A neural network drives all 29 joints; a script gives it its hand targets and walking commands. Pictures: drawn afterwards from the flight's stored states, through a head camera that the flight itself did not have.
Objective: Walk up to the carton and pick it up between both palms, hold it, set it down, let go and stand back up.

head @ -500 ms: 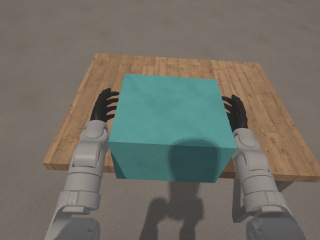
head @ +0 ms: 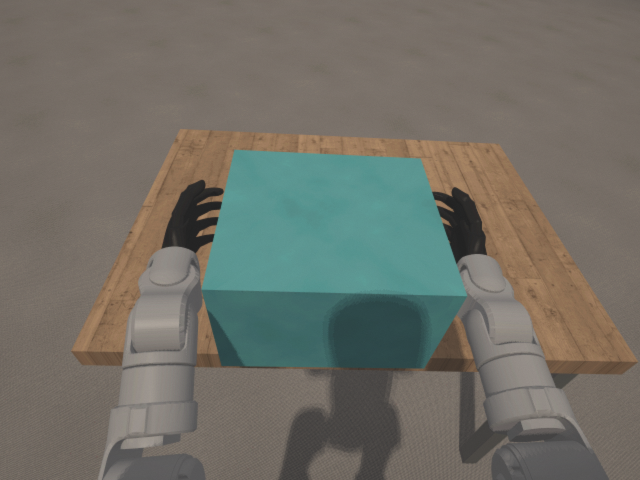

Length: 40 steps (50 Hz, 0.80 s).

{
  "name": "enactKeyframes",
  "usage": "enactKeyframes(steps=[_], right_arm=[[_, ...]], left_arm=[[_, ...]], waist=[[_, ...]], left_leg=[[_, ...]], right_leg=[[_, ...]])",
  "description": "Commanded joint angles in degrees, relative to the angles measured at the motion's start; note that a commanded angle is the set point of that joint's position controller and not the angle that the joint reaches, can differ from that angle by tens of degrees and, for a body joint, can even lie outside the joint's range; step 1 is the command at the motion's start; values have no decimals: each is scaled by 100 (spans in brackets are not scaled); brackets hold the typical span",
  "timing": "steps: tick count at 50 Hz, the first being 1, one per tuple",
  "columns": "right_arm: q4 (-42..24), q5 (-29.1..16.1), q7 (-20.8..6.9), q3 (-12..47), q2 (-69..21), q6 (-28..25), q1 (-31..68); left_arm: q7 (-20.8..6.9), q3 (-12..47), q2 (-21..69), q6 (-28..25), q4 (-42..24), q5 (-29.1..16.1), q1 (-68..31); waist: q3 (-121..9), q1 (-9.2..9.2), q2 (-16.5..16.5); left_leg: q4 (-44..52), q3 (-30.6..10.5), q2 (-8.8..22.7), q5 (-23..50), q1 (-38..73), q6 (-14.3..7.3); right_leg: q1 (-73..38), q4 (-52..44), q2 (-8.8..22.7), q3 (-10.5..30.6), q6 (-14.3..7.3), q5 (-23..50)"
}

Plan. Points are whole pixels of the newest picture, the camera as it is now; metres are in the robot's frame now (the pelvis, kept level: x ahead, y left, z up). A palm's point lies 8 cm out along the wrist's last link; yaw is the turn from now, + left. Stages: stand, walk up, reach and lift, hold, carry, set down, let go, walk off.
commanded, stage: reach and lift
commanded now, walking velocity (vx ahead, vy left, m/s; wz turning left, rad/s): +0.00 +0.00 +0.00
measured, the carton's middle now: (326, 256) +0.36 -0.01 +0.10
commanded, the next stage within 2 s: hold in 0.24 s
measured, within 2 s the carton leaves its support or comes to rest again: neither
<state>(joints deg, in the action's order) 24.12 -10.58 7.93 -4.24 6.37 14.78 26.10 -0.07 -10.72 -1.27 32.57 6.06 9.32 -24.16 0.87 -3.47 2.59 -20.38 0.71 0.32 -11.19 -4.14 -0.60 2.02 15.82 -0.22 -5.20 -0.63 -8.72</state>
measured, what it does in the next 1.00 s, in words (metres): stands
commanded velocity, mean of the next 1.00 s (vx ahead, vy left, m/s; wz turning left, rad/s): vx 0.00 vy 0.00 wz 0.00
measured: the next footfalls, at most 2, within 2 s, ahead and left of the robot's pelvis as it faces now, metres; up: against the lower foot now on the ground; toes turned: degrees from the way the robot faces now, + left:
none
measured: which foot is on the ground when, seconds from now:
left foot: down 0.00-1.00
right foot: down 0.00-1.00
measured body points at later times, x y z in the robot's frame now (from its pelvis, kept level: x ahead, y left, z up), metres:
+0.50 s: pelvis -0.02 +0.00 +0.00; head -0.06 +0.02 +0.45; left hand +0.35 +0.17 +0.17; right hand +0.35 -0.18 +0.16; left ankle +0.01 +0.11 -0.75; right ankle +0.01 -0.11 -0.75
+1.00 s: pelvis -0.02 -0.01 +0.00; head -0.07 +0.02 +0.45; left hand +0.35 +0.17 +0.17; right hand +0.35 -0.18 +0.17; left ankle +0.00 +0.11 -0.75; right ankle +0.01 -0.11 -0.75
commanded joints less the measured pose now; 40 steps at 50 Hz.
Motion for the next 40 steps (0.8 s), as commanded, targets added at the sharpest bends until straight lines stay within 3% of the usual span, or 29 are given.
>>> enactKeyframes(steps=[1, 5, 11, 23, 27, 30, 35, 40], right_arm=[[-2342, -403, -759, 2632, -3058, -401, 4768], [-2519, -418, -703, 2715, -3039, -327, 4760], [-1786, -258, -757, 2354, -3038, -202, 4922], [-1631, -329, -806, 2259, -3166, -261, 5494], [-1445, -243, -790, 2151, -3203, -173, 5559], [-1408, -261, -812, 2120, -3230, -163, 5733], [-1419, -273, -824, 2099, -3261, -144, 5822], [-1450, -317, -796, 2192, -3284, -66, 5840]], left_arm=[[-622, 2991, 3097, -385, -1354, -800, -3855], [-610, 2962, 3016, -311, -1418, -793, -3765], [-708, 2656, 2925, -129, -930, -649, -4052], [-695, 2557, 3064, -57, -735, -707, -4459], [-761, 2402, 2983, 51, -625, -649, -4535], [-756, 2474, 3044, 73, -664, -705, -4757], [-722, 2490, 3084, 101, -592, -701, -4801], [-743, 2398, 3001, 150, -578, -679, -4732]], waist=[[-2992, -16, -440], [-3073, 25, -323], [-2376, 59, -341], [-2734, 102, -408], [-2537, 128, -274], [-2492, 87, -414], [-2657, 104, -464], [-2626, 140, -315]], left_leg=[[-27, -202, -231, 2719, 1016, 395], [-40, -198, -220, 2691, 1014, 365], [286, -79, -190, 1594, 677, 239], [255, -38, -195, 1604, 751, 208], [416, 28, -211, 1062, 538, 111], [445, 20, -204, 936, 458, 115], [396, -8, -193, 1048, 529, 112], [365, -9, -211, 1192, 521, 77]], right_leg=[[-414, 26, -323, 213, 177, 2104], [-490, 18, -315, 224, 204, 2114], [-217, -120, -240, 229, 163, 1093], [-250, -119, -250, 201, 200, 987], [-297, -167, -224, 182, 236, 605], [-249, -155, -221, 192, 207, 422], [-188, -133, -231, 183, 193, 487], [-300, -130, -219, 232, 240, 650]])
